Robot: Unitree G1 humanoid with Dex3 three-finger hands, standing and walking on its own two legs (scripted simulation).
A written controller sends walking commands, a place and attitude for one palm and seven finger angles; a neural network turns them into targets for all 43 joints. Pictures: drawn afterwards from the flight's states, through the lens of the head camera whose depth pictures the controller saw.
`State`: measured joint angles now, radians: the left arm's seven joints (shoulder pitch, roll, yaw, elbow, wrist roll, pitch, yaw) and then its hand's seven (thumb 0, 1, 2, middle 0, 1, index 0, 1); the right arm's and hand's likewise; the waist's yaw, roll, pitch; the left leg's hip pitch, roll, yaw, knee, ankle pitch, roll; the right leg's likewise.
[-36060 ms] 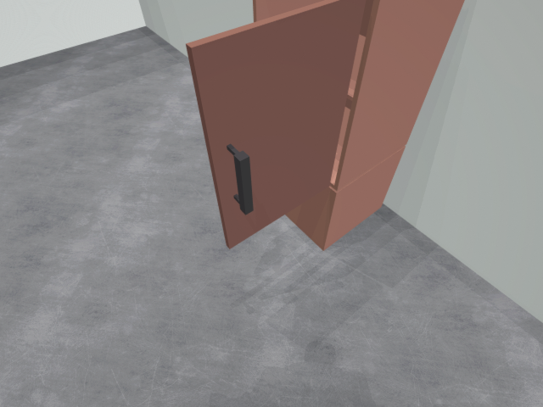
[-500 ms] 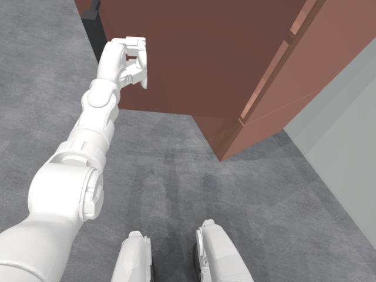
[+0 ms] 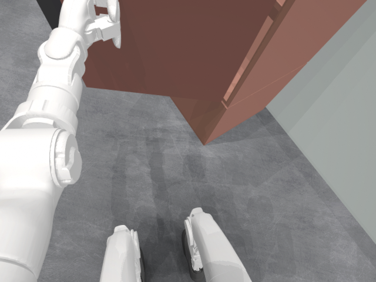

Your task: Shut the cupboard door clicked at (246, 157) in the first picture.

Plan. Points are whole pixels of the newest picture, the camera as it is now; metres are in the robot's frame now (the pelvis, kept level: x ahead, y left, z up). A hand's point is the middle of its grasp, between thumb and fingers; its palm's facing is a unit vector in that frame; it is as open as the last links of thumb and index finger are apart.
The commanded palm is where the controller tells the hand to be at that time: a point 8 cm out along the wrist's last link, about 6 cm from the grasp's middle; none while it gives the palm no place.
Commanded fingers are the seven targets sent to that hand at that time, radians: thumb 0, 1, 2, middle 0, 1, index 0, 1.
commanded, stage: push the door shut along its arc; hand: left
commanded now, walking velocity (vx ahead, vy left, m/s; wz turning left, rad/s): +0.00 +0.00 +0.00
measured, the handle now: (61, 12) +0.62 +0.13 +0.09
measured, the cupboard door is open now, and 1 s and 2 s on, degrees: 54 46 46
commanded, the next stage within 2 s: pull the fist back off the door in 0.22 s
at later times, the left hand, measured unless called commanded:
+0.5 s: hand (127, 11) +0.62 +0.01 +0.09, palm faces +0.01 -1.00 +0.09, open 2.8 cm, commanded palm +0.60 +0.03 +0.09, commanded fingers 0.00 0.90 0.90 -1.30 -1.50 -1.30 -1.50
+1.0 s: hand (131, 37) +0.55 +0.01 +0.09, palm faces -0.02 -1.00 -0.05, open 3.1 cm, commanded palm +0.51 +0.06 +0.09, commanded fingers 0.00 0.90 0.90 -1.30 -1.50 -1.30 -1.50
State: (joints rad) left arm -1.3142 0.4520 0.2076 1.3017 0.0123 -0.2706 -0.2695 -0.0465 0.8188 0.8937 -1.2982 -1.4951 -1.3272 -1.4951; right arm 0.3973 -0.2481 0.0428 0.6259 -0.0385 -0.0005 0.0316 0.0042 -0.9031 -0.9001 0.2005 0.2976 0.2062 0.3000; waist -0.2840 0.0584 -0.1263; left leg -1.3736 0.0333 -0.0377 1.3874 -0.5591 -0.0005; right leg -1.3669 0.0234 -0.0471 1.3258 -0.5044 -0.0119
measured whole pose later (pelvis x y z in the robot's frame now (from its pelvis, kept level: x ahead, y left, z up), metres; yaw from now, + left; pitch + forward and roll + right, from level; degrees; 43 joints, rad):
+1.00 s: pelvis +0.03 -0.01 +0.03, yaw +1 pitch +28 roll -1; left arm -1.01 0.14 0.17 1.16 0.07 -0.48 0.23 0.02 0.90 0.90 -1.30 -1.50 -1.29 -1.50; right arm 0.42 -0.25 -0.03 0.64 -0.10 0.01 0.13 0.00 -0.90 -0.90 0.20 0.30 0.20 0.30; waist -0.20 0.04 -0.17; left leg -1.17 0.02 -0.02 1.23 -0.55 -0.02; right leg -1.18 0.02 -0.03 1.21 -0.51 -0.03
